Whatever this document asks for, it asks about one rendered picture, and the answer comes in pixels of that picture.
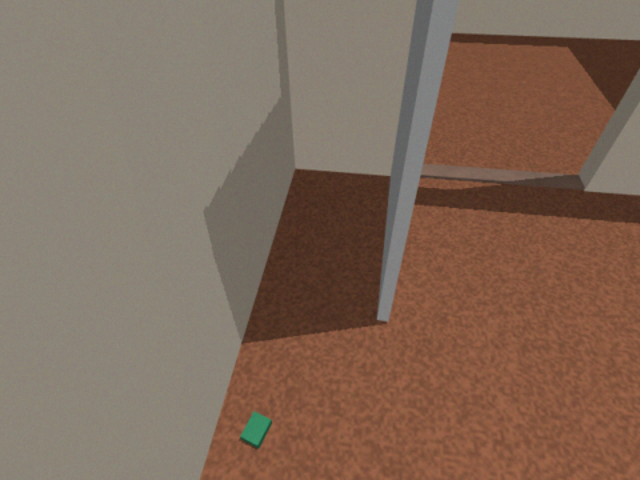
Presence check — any small box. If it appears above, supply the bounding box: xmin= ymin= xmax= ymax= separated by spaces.
xmin=240 ymin=411 xmax=272 ymax=449

